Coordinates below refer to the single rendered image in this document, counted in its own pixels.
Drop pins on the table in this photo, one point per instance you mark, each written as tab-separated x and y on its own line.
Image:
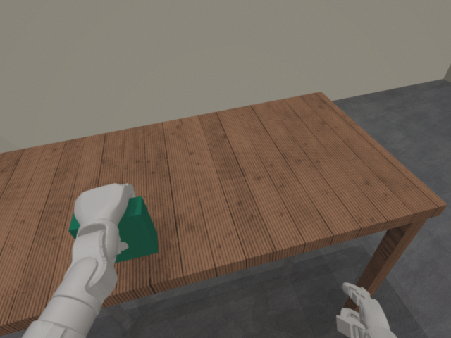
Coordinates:
226	191

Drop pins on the robot left hand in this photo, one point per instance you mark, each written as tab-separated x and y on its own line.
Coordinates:
108	202

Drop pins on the sponge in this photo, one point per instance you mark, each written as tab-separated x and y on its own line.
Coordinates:
135	228

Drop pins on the robot left forearm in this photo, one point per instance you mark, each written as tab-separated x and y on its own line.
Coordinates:
89	280

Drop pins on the robot right hand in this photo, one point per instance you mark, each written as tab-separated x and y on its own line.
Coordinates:
354	324

